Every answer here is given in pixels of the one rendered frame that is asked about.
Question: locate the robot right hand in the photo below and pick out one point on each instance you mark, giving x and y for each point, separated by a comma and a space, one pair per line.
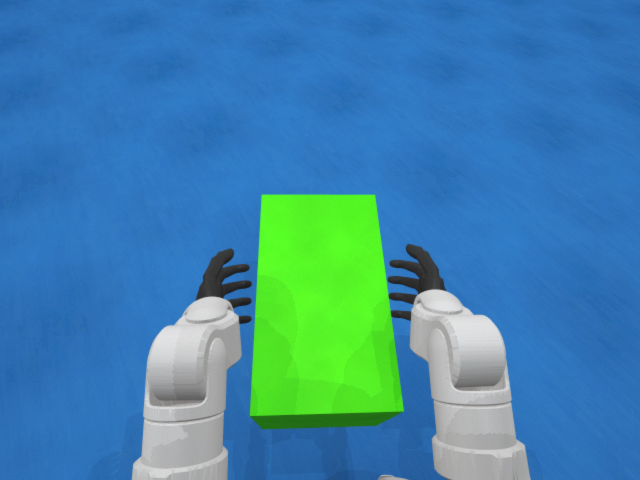
426, 270

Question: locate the robot left hand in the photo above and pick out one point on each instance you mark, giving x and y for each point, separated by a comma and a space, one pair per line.
214, 276

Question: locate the left robot forearm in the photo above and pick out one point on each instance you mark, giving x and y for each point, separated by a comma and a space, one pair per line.
185, 395

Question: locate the right robot forearm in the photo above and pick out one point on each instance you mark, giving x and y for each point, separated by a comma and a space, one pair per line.
475, 434

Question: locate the carton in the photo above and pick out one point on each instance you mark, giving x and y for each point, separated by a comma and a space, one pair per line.
324, 351

